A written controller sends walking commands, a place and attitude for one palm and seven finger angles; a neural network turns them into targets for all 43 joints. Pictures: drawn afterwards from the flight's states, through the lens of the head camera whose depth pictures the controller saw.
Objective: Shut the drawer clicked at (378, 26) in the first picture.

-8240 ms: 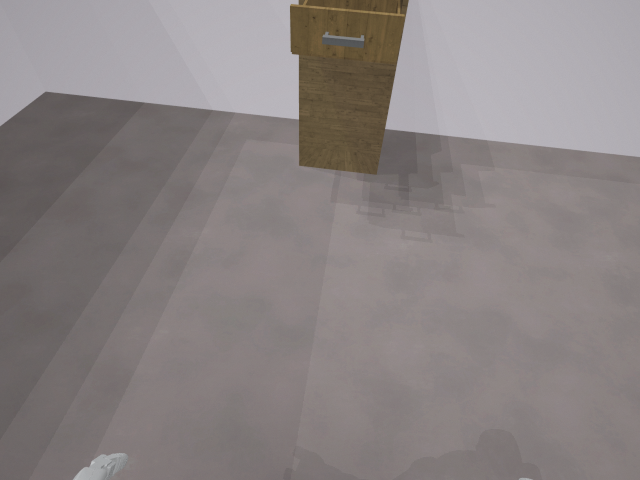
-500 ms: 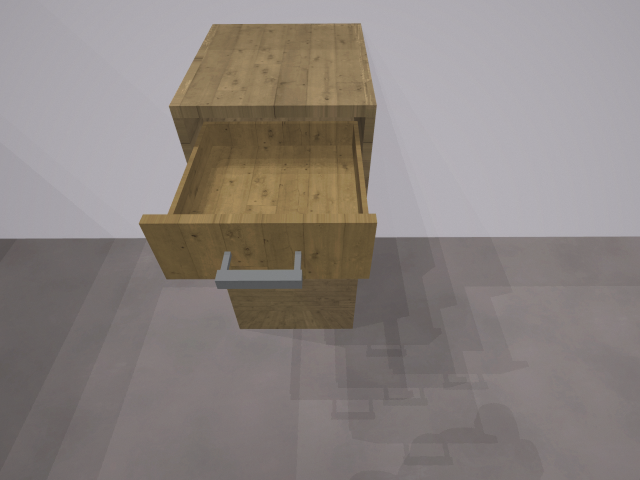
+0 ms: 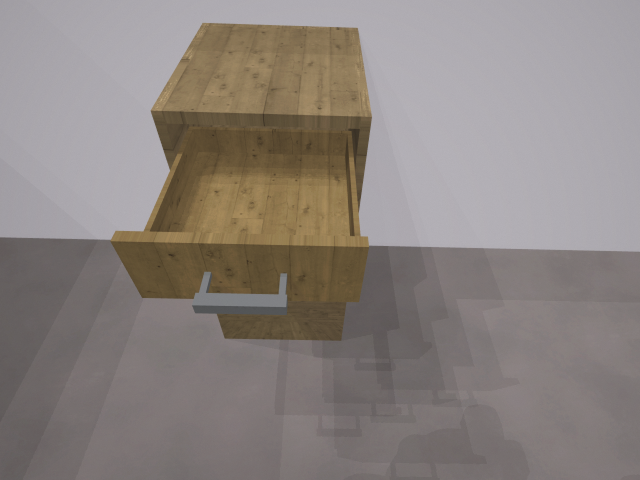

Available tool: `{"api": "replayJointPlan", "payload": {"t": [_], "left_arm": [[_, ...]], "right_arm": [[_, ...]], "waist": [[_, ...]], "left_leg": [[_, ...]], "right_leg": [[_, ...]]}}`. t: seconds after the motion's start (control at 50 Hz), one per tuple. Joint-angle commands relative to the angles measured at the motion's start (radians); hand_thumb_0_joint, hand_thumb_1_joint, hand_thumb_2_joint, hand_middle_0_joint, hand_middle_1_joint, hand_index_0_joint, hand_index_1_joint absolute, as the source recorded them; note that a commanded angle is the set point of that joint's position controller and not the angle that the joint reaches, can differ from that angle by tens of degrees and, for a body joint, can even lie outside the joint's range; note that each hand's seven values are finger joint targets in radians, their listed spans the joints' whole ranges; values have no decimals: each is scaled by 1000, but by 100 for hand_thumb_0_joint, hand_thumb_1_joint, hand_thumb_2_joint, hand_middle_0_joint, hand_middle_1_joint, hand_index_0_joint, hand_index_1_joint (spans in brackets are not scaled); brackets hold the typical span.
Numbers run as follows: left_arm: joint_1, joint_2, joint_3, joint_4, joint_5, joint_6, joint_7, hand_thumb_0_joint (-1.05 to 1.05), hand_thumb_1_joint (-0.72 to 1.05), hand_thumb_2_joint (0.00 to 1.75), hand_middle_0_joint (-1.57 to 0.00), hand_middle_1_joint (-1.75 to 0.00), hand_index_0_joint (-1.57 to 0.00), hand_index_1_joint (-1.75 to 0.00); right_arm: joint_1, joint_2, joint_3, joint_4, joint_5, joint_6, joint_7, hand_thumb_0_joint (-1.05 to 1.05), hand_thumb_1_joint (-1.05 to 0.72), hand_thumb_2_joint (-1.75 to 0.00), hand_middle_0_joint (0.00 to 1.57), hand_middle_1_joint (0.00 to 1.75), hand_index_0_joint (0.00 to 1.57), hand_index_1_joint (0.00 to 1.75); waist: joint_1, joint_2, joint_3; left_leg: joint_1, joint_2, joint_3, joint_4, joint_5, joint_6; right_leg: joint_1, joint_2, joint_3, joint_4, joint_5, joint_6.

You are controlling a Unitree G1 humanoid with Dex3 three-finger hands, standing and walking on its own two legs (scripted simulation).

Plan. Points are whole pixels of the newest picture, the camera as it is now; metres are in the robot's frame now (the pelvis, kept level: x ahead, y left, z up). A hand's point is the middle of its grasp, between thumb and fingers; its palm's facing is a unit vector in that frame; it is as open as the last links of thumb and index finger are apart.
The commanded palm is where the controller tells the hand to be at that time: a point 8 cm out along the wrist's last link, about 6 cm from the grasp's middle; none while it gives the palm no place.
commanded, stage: shuffle to correct the standing spot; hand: left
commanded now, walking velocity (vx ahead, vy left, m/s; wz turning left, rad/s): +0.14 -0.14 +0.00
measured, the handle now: (243, 291) +0.37 +0.14 +0.00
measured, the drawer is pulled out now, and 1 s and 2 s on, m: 0.30 0.30 0.30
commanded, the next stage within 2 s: come to a stop and stand still in 0.64 s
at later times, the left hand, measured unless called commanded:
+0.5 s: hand out of the picture +0.03 +0.16 -0.19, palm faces +0.03 -0.99 -0.11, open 7.4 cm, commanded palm none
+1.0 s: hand (263, 460) +0.19 +0.09 -0.16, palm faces -0.02 -0.97 -0.23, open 7.2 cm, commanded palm none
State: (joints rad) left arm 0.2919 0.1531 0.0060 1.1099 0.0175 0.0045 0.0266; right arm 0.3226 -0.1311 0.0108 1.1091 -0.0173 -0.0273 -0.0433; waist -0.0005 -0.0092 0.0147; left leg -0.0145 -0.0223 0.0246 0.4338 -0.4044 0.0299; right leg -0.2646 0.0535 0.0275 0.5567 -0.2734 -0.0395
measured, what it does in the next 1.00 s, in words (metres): walks ahead: left foot, then right foot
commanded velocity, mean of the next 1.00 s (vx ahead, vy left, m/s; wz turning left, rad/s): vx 0.03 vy -0.06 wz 0.00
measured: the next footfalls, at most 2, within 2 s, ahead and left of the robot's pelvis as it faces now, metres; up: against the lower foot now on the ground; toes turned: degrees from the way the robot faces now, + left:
left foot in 0.38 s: +0.10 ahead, +0.10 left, +0.00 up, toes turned +6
right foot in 0.84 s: +0.16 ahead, -0.20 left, +0.00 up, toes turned -6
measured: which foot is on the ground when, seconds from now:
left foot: down 0.00-0.12, up 0.14-0.36, down 0.38-0.84, up 0.86-1.00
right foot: down 0.00-0.38, up 0.40-0.82, down 0.84-1.00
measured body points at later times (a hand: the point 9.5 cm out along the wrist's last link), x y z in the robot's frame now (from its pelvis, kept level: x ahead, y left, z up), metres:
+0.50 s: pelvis +0.05 +0.00 +0.00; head +0.06 +0.04 +0.45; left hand +0.03 +0.22 -0.18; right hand +0.08 -0.23 -0.14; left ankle +0.06 +0.09 -0.73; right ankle +0.01 -0.12 -0.65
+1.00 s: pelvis +0.11 -0.08 +0.00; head +0.14 -0.09 +0.45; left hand +0.19 +0.15 -0.14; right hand +0.11 -0.31 -0.16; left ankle +0.07 +0.04 -0.71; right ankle +0.12 -0.20 -0.73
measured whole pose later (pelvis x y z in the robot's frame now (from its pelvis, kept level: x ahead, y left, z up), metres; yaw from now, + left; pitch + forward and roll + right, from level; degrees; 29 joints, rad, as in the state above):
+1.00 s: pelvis +0.11 -0.08 +0.00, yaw +0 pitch +0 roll +1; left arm 0.18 0.16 0.01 0.99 0.02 -0.01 0.04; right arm 0.29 -0.16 -0.03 1.04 0.01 0.02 -0.03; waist -0.03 0.00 0.06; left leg -0.28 0.04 0.07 0.75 -0.50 -0.04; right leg -0.26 -0.06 -0.10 0.54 -0.26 -0.01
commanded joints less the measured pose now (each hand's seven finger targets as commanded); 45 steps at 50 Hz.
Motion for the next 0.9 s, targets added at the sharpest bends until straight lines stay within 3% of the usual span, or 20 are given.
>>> {"api": "replayJointPlan", "payload": {"t": [0.0, 0.06, 0.1, 0.14, 0.2, 0.32, 0.34, 0.36, 0.38, 0.4, 0.42, 0.52, 0.64, 0.74, 0.76, 0.78, 0.8, 0.82, 0.84, 0.88], "left_arm": [[36, 54, 21, -62, 4, -18, -10, 0, 90, 90, -20, -30, -20, -30], [128, 86, 32, -37, 3, -29, -9, 0, 90, 90, -20, -30, -20, -30], [234, 147, 49, -10, 2, -35, 4, 0, 90, 90, -20, -30, -20, -30], [253, 137, 52, -14, 4, -35, 17, 0, 90, 90, -20, -30, -20, -30], [137, 122, 46, -65, 12, -35, 22, 0, 90, 90, -20, -30, -20, -30], [42, 101, 39, -95, 4, -14, -6, 0, 90, 90, -20, -30, -20, -30], [54, 72, 33, -102, 4, -13, -10, 0, 90, 90, -20, -30, -20, -30], [92, 30, 30, -115, -3, -9, -20, 0, 90, 90, -20, -30, -20, -30], [79, 71, 40, -146, 6, 0, -18, 0, 90, 90, -20, -30, -20, -30], [51, 81, 46, -163, 20, 9, -24, 0, 90, 90, -20, -30, -20, -30], [41, 75, 50, -144, 33, 15, -25, 0, 90, 90, -20, -30, -20, -30], [116, 41, 41, -123, 21, 25, -40, 0, 90, 90, -20, -30, -20, -30], [-35, 44, 36, -194, 11, 28, -37, 0, 90, 90, -20, -30, -20, -30], [-17, 35, 30, -185, -1, 7, -28, 0, 90, 90, -20, -30, -20, -30], [55, 40, 33, -158, -3, -3, -24, 0, 90, 90, -20, -30, -20, -30], [141, 81, 37, -119, -1, -17, -15, 0, 90, 90, -20, -30, -20, -30], [152, 157, 42, -98, 1, -29, 2, 0, 90, 90, -20, -30, -20, -30], [117, 184, 34, -108, -2, -28, 7, 0, 90, 90, -20, -30, -20, -30], [57, 174, 23, -132, 6, -28, 9, 0, 90, 90, -20, -30, -20, -30], [-45, 157, 30, -149, 9, -27, 17, 0, 90, 90, -20, -30, -20, -30]], "right_arm": [[74, -129, -28, -22, -8, -8, -17, 0, -90, -90, 20, 30, 20, 30], [75, -112, -29, -38, -2, -14, -20, 0, -90, -90, 20, 30, 20, 30], [63, -66, -26, -54, 7, -15, -15, 0, -90, -90, 20, 30, 20, 30], [-30, -73, -31, -91, 10, -12, -11, 0, -90, -90, 20, 30, 20, 30], [-47, -52, -39, -96, 4, -7, 12, 0, -90, -90, 20, 30, 20, 30], [124, -31, -38, -48, -3, -9, 7, 0, -90, -90, 20, 30, 20, 30], [188, -78, -49, -35, -4, -16, 0, 0, -90, -90, 20, 30, 20, 30], [224, -183, -73, -43, -21, -18, -5, 0, -90, -90, 20, 30, 20, 30], [220, -237, -79, -73, -20, -4, -7, 0, -90, -90, 20, 30, 20, 30], [142, -242, -78, -108, -19, 2, -6, 0, -90, -90, 20, 30, 20, 30], [73, -182, -68, -119, -20, -2, -3, 0, -90, -90, 20, 30, 20, 30], [14, -133, -52, -134, -13, -32, -1, 0, -90, -90, 20, 30, 20, 30], [92, -156, -71, -116, -22, -23, 3, 0, -90, -90, 20, 30, 20, 30], [43, -183, -84, -121, -22, 11, 5, 0, -90, -90, 20, 30, 20, 30], [31, -175, -81, -121, -13, 15, 5, 0, -90, -90, 20, 30, 20, 30], [48, -135, -73, -115, -2, 15, 12, 0, -90, -90, 20, 30, 20, 30], [95, -38, -52, -123, 10, 16, 16, 0, -90, -90, 20, 30, 20, 30], [108, -18, -41, -130, 15, 28, 8, 0, -90, -90, 20, 30, 20, 30], [142, -24, -44, -118, 18, 34, 7, 0, -90, -90, 20, 30, 20, 30], [103, -23, -42, -95, 19, 49, 7, 0, -90, -90, 20, 30, 20, 30]], "waist": [[-6, 89, 156], [19, -27, 73], [50, -247, 7], [74, -151, 11], [19, -16, 9], [-70, -55, 50], [-89, 37, 55], [-89, 304, 44], [-89, 251, 58], [-63, 131, 118], [-24, 106, 168], [38, 117, 76], [-24, 142, 67], [-17, 209, -8], [17, 183, -56], [45, 44, -112], [21, -242, -165], [-3, -310, -186], [-36, -184, -166], [-40, -311, -19]], "left_leg": [[-141, 209, -161, -108, 302, 88], [-206, 127, -43, 91, 368, 50], [-418, 4, 66, 403, -72, -4], [-542, 30, -8, 648, -249, -6], [-466, 74, -20, 591, -192, -3], [-59, 37, 87, 56, 178, -15], [9, 118, -26, -42, 145, 4], [30, 381, -384, -172, 109, 112], [-68, 540, -606, -272, -6, 237], [-187, 541, -595, -298, -153, 289], [-294, 444, -500, -309, -184, 238], [-258, 296, -136, -198, 250, 152], [-144, 332, -97, -132, 501, 154], [-168, 293, -55, 8, 521, 78], [-192, 255, -24, 95, 476, 37], [-244, 183, 21, 217, 361, -12], [-381, 97, 68, 340, 11, -55], [-362, 66, 24, 446, -216, -65], [-307, 78, -15, 448, -216, -61], [-308, 100, -2, 435, -154, -71]], "right_leg": [[-51, -47, 25, 34, 92, -39], [122, -108, 113, -15, 352, -75], [337, -287, 375, -185, 574, -196], [361, -367, 449, -230, 670, -316], [203, -299, 276, -229, 518, -267], [-121, -133, 108, -151, 50, -125], [-185, -90, 85, 17, -2, -97], [-321, 4, -17, 296, -213, -37], [-365, 0, -18, 546, -311, -21], [-396, -57, 22, 710, -275, -20], [-396, -65, 29, 785, -172, -12], [-365, -85, -4, 854, 14, 36], [-383, -132, -60, 571, -94, 63], [-67, -82, -136, 50, -64, 52], [61, -81, -132, -78, 56, 51], [211, -125, -76, -168, 218, 54], [341, -320, 104, -177, 612, 22], [274, -435, 185, -199, 894, -38], [198, -447, 147, -215, 837, -91], [63, -395, 124, -205, 770, -100]]}}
